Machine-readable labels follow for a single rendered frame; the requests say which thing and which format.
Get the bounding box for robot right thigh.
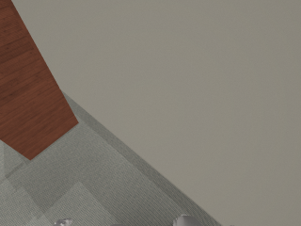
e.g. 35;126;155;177
173;215;202;226

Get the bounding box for cupboard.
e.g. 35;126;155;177
0;0;79;160

